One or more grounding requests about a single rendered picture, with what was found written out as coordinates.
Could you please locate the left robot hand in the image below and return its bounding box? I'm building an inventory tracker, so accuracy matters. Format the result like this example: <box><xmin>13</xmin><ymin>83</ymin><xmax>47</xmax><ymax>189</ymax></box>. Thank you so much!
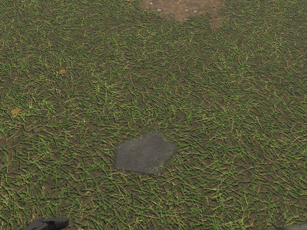
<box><xmin>22</xmin><ymin>217</ymin><xmax>69</xmax><ymax>230</ymax></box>

